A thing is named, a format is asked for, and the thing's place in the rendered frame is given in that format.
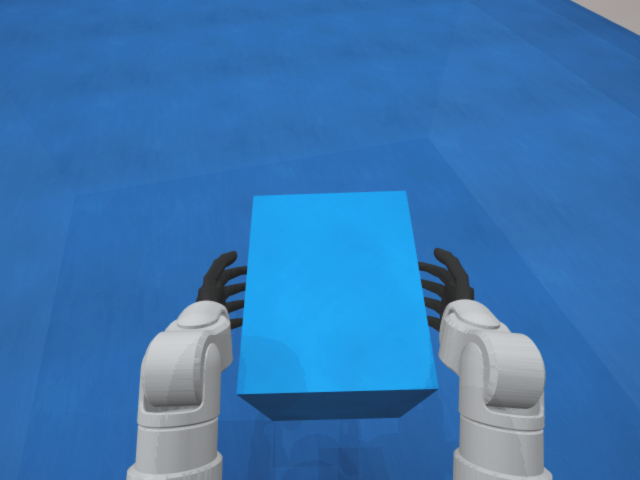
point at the carton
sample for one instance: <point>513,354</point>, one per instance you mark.
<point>334,322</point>

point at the left robot hand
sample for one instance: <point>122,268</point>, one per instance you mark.
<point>213,288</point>

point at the right robot hand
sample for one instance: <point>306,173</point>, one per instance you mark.
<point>456,284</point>

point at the right robot forearm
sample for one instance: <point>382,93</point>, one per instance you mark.
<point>501,395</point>

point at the left robot forearm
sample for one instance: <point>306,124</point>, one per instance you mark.
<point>179,397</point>

